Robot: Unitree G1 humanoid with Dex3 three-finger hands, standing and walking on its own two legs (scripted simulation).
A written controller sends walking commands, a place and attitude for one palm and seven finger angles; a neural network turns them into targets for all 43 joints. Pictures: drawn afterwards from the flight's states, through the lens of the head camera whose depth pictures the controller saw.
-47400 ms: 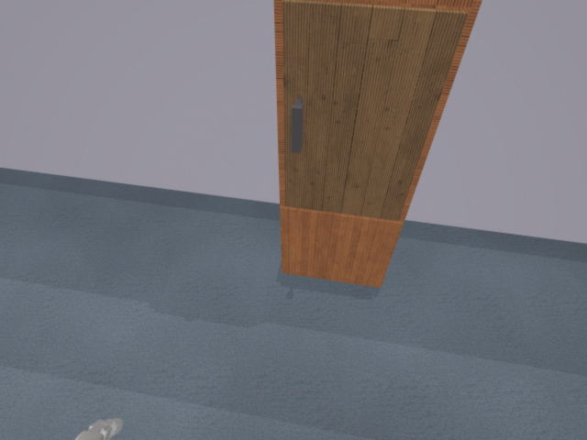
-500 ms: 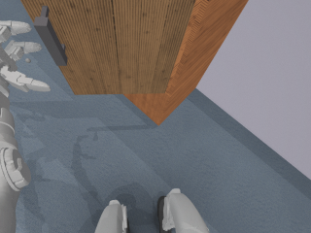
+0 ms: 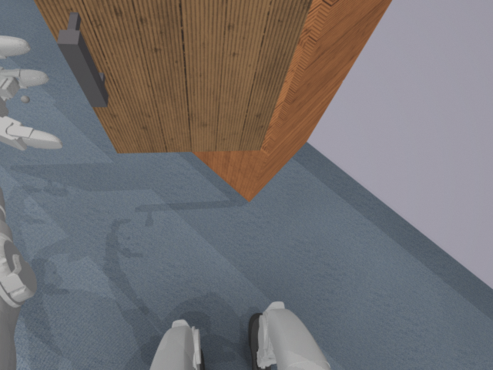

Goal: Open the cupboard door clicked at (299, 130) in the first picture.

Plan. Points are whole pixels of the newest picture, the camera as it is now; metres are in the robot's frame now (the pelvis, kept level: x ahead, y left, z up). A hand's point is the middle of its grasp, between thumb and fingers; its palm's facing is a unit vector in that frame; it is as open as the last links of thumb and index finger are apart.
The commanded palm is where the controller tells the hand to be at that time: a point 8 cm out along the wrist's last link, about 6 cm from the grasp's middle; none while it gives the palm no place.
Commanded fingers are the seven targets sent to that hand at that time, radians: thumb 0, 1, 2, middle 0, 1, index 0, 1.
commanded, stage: move the hooked fingers beside the handle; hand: left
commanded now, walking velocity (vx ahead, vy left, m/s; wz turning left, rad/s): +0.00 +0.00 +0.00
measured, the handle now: (88, 62) +0.57 +0.21 +0.06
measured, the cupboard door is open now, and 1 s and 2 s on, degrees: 47 47 47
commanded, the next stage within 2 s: slide the fingers in behind the handle in 0.74 s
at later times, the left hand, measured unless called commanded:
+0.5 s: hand (24, 100) +0.49 +0.28 +0.07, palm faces +0.04 -1.00 -0.03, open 14.0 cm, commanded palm +0.48 +0.31 +0.06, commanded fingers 0.00 -0.50 0.30 -0.30 -1.20 -0.30 -1.20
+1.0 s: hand (37, 96) +0.50 +0.27 +0.06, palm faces +0.01 -1.00 -0.02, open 14.0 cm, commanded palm +0.49 +0.30 +0.06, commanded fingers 0.00 -0.50 0.30 -0.30 -1.20 -0.30 -1.20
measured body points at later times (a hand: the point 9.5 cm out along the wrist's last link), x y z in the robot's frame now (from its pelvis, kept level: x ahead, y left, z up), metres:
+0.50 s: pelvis +0.00 +0.00 +0.00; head +0.16 +0.03 +0.42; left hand +0.48 +0.33 +0.07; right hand +0.02 -0.27 -0.10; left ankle -0.02 +0.08 -0.66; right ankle +0.05 -0.14 -0.66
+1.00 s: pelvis +0.00 +0.00 -0.01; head +0.17 +0.04 +0.41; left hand +0.50 +0.33 +0.06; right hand +0.01 -0.27 -0.10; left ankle -0.02 +0.08 -0.66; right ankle +0.05 -0.14 -0.66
